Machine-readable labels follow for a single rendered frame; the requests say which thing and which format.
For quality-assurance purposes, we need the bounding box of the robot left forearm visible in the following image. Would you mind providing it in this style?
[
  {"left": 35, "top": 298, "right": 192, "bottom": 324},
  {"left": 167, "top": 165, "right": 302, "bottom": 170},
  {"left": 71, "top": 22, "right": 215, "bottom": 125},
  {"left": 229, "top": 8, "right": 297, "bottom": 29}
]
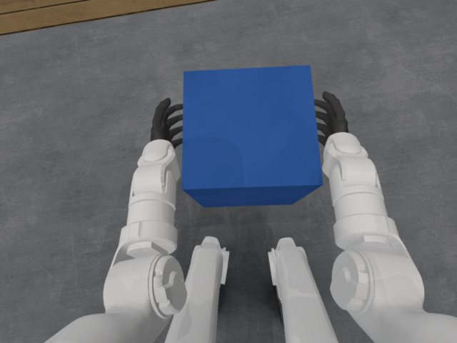
[{"left": 103, "top": 139, "right": 181, "bottom": 307}]

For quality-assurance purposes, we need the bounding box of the left robot thigh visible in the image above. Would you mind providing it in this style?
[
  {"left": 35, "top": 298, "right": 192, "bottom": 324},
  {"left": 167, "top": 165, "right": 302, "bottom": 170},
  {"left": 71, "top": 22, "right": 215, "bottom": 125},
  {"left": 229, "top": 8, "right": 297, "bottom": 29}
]
[{"left": 164, "top": 242, "right": 229, "bottom": 343}]

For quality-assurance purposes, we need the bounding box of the right robot hand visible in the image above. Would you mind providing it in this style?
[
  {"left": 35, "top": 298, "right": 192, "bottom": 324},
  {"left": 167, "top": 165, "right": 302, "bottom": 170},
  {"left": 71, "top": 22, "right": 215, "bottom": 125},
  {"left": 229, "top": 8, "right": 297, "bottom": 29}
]
[{"left": 314, "top": 91, "right": 349, "bottom": 146}]

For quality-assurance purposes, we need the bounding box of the right robot upper arm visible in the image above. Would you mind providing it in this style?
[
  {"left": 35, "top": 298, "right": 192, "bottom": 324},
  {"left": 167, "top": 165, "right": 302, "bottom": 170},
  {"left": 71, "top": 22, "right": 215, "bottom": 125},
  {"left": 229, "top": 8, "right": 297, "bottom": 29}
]
[{"left": 330, "top": 248, "right": 457, "bottom": 343}]

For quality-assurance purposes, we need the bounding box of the carton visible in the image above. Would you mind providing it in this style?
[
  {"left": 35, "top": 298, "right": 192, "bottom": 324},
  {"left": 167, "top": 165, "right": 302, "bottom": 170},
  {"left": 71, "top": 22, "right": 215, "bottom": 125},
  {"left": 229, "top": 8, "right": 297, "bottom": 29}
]
[{"left": 182, "top": 65, "right": 323, "bottom": 207}]

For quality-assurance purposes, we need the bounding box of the robot right foot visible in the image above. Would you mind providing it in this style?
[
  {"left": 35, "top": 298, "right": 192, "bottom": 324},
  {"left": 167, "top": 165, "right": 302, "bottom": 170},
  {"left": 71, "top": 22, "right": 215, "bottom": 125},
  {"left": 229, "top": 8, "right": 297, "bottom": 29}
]
[{"left": 273, "top": 285, "right": 284, "bottom": 326}]

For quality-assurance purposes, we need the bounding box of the left robot hand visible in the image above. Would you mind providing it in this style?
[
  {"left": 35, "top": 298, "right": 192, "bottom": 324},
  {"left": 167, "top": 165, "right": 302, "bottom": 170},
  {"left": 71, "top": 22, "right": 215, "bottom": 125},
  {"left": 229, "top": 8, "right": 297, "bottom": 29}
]
[{"left": 150, "top": 98, "right": 183, "bottom": 149}]

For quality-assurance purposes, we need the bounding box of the robot right forearm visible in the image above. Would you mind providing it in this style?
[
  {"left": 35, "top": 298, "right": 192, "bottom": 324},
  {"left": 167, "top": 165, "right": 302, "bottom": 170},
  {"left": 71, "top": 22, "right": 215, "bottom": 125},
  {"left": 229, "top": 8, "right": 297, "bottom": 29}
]
[{"left": 322, "top": 132, "right": 424, "bottom": 300}]

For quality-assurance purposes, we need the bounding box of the left robot upper arm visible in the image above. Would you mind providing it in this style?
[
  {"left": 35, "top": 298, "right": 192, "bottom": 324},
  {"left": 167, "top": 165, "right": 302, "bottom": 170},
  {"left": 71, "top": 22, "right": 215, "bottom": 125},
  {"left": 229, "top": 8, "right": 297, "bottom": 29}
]
[{"left": 44, "top": 253, "right": 187, "bottom": 343}]

